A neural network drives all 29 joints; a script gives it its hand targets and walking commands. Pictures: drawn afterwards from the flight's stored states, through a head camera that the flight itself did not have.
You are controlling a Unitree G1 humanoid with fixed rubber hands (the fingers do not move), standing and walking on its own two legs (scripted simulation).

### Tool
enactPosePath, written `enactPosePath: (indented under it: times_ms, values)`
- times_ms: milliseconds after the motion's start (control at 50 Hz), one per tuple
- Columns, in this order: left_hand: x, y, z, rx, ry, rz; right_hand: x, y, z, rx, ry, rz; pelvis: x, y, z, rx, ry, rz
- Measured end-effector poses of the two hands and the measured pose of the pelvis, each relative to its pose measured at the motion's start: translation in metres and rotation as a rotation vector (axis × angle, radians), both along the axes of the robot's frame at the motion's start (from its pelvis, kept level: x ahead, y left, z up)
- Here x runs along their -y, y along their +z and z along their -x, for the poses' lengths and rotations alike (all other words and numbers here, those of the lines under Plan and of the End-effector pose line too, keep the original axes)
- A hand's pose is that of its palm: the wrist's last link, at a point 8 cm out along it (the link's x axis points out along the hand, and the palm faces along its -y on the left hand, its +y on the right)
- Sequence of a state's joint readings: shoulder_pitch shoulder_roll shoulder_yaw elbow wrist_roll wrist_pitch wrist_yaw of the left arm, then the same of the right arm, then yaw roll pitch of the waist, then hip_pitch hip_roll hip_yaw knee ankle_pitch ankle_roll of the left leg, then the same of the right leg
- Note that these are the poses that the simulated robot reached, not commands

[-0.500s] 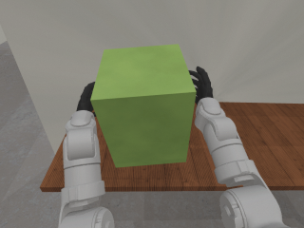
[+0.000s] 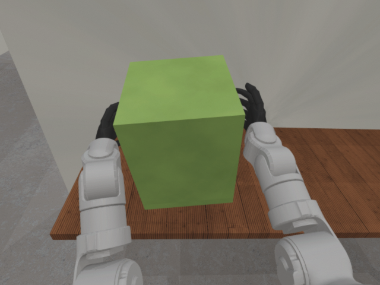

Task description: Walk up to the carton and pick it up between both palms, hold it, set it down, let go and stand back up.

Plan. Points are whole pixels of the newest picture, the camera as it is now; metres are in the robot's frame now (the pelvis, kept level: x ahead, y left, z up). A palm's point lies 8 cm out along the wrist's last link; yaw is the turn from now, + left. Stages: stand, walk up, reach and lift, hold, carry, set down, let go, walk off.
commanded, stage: hold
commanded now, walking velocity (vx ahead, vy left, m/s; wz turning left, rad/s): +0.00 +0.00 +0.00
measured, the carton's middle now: (182, 134) +0.41 +0.01 +0.18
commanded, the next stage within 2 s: set down in 0.68 s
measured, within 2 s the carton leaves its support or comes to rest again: neither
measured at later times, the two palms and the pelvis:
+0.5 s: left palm (107, 142) +0.36 +0.16 +0.20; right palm (254, 123) +0.37 -0.13 +0.23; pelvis +0.00 +0.00 +0.00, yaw +0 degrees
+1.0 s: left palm (111, 139) +0.37 +0.15 +0.20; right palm (256, 119) +0.38 -0.14 +0.24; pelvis +0.00 +0.00 +0.00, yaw +0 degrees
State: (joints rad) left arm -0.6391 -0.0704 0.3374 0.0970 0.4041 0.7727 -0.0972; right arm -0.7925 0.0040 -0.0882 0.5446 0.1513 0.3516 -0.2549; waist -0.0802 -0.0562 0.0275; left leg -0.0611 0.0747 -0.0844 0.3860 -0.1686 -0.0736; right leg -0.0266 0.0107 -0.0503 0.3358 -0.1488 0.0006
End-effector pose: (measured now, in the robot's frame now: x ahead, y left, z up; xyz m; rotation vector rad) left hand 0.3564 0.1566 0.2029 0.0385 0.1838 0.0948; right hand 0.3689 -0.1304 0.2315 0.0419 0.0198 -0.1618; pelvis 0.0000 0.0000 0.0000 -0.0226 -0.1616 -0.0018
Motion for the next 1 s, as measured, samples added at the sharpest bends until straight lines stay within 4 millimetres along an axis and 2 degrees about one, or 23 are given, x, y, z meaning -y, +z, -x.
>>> enactPosePath:
  times_ms: [700, 860, 1000]
  values:
    - [0.000, -0.001, 0.000, -0.001, 0.001, 0.001, 0.000, 0.000, 0.000, 0.001, 0.001, 0.000, 0.000, 0.000, 0.000, 0.000, 0.001, 0.000]
    - [0.001, 0.003, -0.002, 0.034, -0.002, -0.003, 0.001, 0.003, -0.001, 0.039, -0.002, 0.004, 0.000, 0.000, 0.000, 0.000, 0.001, 0.000]
    - [0.005, -0.002, -0.012, 0.061, -0.022, -0.041, 0.005, 0.004, -0.007, 0.116, 0.000, 0.046, 0.000, 0.000, -0.004, -0.005, 0.001, 0.000]
